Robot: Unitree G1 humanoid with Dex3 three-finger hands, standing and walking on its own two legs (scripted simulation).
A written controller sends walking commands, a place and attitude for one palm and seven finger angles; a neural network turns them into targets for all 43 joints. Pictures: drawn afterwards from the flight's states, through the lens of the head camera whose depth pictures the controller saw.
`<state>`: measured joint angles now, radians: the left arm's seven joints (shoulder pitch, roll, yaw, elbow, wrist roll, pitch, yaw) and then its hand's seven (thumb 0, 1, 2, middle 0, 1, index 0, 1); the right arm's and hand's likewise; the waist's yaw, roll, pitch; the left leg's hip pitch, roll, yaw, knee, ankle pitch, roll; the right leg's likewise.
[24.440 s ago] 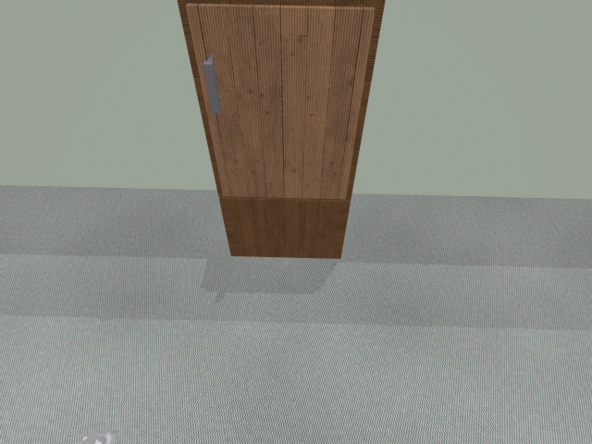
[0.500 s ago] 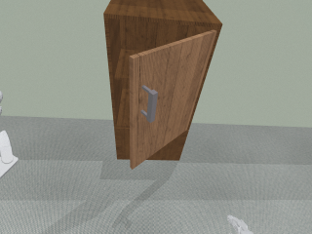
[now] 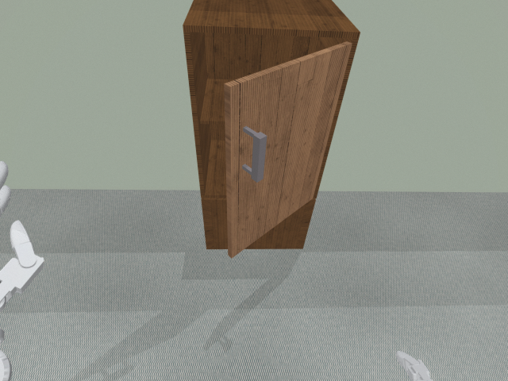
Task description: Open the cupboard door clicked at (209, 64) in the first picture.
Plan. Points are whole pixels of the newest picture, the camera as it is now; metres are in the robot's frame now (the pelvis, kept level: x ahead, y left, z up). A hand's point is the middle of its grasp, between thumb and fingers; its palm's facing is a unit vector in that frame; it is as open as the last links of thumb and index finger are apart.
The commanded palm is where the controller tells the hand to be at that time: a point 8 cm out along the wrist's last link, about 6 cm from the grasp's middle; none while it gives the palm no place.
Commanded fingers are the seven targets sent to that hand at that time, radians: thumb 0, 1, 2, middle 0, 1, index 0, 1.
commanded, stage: stop stepping back and stand still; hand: left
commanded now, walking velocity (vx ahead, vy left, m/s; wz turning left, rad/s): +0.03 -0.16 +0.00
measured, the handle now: (252, 154) +0.60 +0.04 +0.04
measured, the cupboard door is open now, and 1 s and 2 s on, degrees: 41 41 41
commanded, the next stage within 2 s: let the arm hang, fingers relaxed in 0.14 s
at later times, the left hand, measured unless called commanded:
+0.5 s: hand out of the picture +0.08 +0.16 -0.16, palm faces +0.04 -0.99 -0.16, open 7.4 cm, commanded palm none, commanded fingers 0.00 0.90 0.90 -0.20 -0.30 -0.20 -0.30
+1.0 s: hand out of the picture -0.02 +0.18 -0.16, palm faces +0.07 -0.98 -0.20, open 7.4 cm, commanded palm none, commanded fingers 0.00 0.90 0.90 -0.20 -0.30 -0.20 -0.30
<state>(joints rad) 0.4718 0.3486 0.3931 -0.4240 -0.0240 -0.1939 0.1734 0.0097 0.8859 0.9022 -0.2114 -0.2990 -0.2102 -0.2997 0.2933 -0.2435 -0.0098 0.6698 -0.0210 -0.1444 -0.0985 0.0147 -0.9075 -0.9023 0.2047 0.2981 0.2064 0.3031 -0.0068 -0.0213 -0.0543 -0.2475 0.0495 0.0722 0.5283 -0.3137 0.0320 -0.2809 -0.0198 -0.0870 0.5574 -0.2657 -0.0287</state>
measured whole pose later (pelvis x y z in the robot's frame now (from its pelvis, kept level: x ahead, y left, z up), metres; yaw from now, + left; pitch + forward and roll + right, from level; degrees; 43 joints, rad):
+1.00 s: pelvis +0.00 +0.01 +0.01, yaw +1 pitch -2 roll +0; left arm 0.29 0.12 0.01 1.17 0.00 0.00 0.02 0.00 0.91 0.90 -0.20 -0.30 -0.20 -0.30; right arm 0.30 -0.11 0.02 1.15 -0.03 0.01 -0.02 0.00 -0.91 -0.90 0.20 0.30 0.20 0.30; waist -0.01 0.04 0.05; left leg -0.17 0.01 0.08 0.40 -0.20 0.01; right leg -0.18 -0.03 -0.11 0.42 -0.21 -0.02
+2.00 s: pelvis +0.02 +0.01 +0.01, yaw +2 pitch -2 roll +0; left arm 0.29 0.11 0.02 1.16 0.01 -0.02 0.03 0.00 0.91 0.90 -0.20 -0.30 -0.20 -0.30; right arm 0.28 -0.12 0.01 1.16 -0.03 0.00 -0.03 0.00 -0.91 -0.90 0.20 0.30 0.20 0.30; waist -0.01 0.01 0.05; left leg -0.15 0.01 0.06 0.40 -0.22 0.01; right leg -0.15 -0.02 -0.12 0.41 -0.23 -0.03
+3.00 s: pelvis +0.05 +0.02 +0.00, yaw -26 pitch +2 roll -1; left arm 0.24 0.24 0.09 0.92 0.02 0.05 -0.01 0.00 0.90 0.90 -0.21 -0.30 -0.20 -0.30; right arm 0.08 -0.21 -0.03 0.86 -0.02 0.00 -0.03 0.00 -0.91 -0.90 0.20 0.30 0.20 0.30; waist 0.04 -0.04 0.09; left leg -0.32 0.02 -0.02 0.58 -0.29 0.00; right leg -0.38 0.11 0.15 0.74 -0.44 0.00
